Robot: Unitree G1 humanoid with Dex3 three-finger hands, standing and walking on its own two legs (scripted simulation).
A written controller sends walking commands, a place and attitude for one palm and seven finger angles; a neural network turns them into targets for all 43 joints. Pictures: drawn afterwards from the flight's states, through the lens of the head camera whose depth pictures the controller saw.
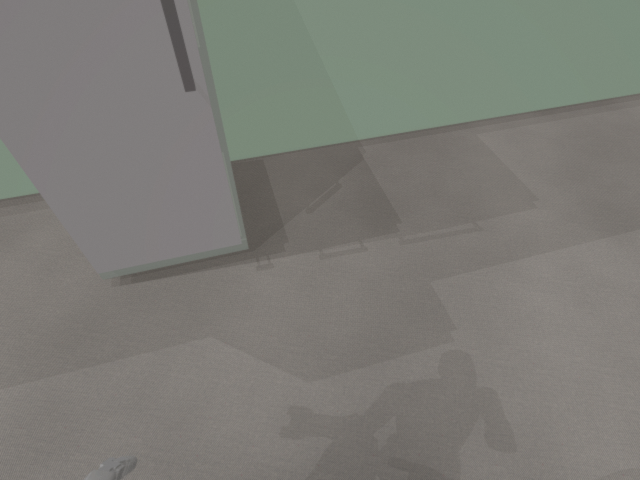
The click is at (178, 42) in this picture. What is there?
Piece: fridge door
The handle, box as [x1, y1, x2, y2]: [160, 0, 195, 91]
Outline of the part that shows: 160,0 185,91 195,90 173,0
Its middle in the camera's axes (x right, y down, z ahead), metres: -0.33 -0.52 +0.82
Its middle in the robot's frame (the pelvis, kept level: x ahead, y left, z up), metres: +0.98 +0.40 +0.20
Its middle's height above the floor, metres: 0.97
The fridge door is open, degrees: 0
